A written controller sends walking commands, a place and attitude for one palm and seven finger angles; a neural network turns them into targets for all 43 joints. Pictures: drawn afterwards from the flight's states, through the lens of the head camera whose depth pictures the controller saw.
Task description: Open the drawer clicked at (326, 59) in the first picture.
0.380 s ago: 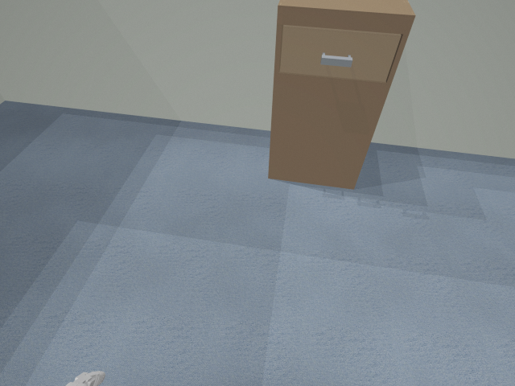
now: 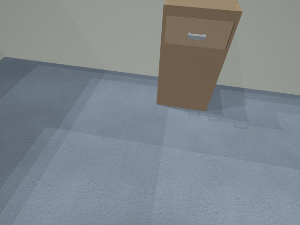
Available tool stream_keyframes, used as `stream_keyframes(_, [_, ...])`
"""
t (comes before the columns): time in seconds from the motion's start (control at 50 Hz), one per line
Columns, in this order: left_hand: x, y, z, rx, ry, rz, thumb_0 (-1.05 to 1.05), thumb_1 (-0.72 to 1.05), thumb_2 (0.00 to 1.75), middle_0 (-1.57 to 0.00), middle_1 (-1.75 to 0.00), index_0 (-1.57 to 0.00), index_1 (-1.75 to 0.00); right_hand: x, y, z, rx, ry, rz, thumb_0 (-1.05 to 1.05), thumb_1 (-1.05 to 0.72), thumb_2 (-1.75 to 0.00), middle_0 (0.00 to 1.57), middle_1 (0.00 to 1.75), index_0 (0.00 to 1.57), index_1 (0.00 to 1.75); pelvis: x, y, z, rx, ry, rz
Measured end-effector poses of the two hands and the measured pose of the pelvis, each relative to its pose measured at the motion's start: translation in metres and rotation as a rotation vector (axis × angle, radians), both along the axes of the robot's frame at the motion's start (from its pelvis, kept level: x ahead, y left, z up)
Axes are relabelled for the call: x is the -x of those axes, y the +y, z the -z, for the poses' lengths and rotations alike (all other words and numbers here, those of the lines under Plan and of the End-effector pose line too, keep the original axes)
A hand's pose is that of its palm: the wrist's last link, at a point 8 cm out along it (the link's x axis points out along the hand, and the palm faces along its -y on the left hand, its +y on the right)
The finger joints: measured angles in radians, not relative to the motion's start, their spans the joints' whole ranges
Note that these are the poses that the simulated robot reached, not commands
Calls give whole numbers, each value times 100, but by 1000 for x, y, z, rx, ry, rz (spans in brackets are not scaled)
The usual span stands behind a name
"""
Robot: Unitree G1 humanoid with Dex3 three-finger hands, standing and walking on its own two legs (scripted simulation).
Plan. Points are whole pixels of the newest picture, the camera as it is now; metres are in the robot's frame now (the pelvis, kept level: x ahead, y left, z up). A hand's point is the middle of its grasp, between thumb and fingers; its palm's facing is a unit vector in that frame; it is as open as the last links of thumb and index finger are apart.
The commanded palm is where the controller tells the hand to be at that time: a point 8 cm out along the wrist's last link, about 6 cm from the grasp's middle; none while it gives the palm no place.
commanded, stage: stand and wait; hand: left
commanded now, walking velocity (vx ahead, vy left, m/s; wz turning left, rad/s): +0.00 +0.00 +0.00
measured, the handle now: (196, 35) +1.26 -0.24 -0.05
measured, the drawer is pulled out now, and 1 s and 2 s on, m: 0.00 0.00 0.00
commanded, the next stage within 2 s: look at it before walking up in 0.44 s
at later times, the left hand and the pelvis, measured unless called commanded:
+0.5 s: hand out of the picture +0.06 +0.24 -0.15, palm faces -0.03 -0.94 -0.33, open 7.4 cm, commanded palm none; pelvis -0.01 +0.00 +0.00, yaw +0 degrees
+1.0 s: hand out of the picture +0.06 +0.25 -0.15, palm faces -0.03 -0.94 -0.33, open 7.4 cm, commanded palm none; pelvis -0.01 +0.00 +0.00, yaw +0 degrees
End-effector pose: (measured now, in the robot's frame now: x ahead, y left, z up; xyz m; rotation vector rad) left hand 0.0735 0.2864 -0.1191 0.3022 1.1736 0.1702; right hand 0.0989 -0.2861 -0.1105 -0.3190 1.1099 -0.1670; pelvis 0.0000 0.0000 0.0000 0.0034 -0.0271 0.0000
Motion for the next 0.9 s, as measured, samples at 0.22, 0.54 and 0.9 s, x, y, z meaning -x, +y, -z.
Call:
stream_keyframes(0.22, [19,5,-1,-16,47,-16,1,90,89,-20,-30,-21,-30,32,-10,4,10,80,35,1,-91,-90,21,30,20,30,5,-3,-2,1,-7,0])
stream_keyframes(0.54, [15,1,-3,-13,25,0,0,90,89,-20,-30,-21,-30,45,-9,5,-1,88,48,1,-91,-90,21,30,20,30,12,-4,-3,2,-9,5])
stream_keyframes(0.9, [21,2,-1,-8,43,-5,0,90,89,-20,-30,-21,-30,45,-9,3,4,89,48,1,-91,-90,21,30,20,30,11,-2,-4,3,-8,6])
